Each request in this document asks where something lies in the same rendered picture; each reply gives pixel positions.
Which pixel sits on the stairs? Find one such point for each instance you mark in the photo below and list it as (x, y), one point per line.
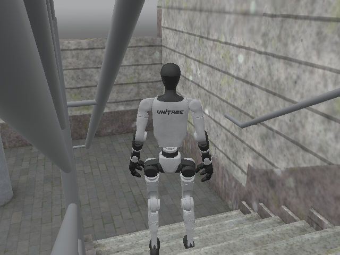
(307, 246)

